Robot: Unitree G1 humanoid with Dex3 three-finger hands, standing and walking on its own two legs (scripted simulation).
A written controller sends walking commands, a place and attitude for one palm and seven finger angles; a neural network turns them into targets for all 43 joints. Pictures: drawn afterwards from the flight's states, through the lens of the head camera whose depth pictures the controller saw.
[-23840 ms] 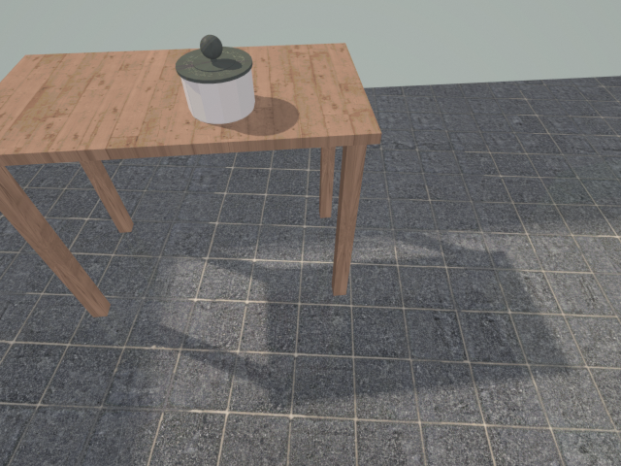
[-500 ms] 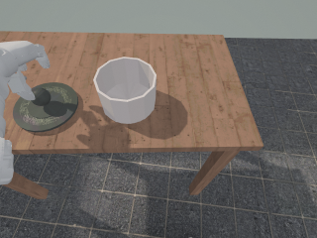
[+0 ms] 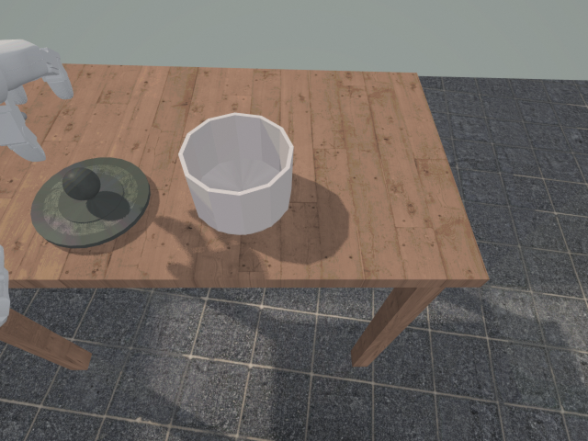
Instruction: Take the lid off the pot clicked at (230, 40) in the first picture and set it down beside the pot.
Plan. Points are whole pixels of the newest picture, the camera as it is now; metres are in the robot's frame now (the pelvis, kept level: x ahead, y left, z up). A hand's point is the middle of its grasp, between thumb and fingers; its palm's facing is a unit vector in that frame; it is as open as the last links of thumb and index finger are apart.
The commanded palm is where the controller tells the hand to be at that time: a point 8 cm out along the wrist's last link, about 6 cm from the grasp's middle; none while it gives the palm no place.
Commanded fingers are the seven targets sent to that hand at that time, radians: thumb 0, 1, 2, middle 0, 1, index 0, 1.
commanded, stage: raise the empty hand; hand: left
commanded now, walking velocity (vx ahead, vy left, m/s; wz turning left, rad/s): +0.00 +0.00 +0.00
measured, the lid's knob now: (81, 184) +0.49 +0.30 +0.03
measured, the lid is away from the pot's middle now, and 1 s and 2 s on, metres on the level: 0.24 0.24 0.24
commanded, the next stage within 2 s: draw the hand back to the body in 0.12 s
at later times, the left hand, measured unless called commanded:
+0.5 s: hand (21, 131) +0.46 +0.30 +0.17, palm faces -0.35 -0.01 -0.94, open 11.0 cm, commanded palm +0.44 +0.30 +0.23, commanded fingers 0.00 0.03 0.56 -0.32 -0.92 -0.32 -0.92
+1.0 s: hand (54, 126) +0.42 +0.23 +0.21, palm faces +0.33 -0.89 -0.31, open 10.8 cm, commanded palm +0.36 +0.28 +0.22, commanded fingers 0.00 0.25 0.64 -0.29 -0.76 -0.29 -0.76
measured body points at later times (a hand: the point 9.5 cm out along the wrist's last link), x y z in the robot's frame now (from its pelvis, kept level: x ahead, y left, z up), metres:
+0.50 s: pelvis +0.00 +0.00 +0.00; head +0.07 +0.00 +0.45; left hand +0.47 +0.30 +0.22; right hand +0.06 -0.26 -0.12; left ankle -0.04 +0.09 -0.73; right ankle +0.00 -0.16 -0.73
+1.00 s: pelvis +0.01 -0.02 +0.01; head +0.03 -0.02 +0.46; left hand +0.39 +0.28 +0.23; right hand +0.15 -0.25 -0.09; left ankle -0.04 +0.09 -0.73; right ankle +0.00 -0.16 -0.73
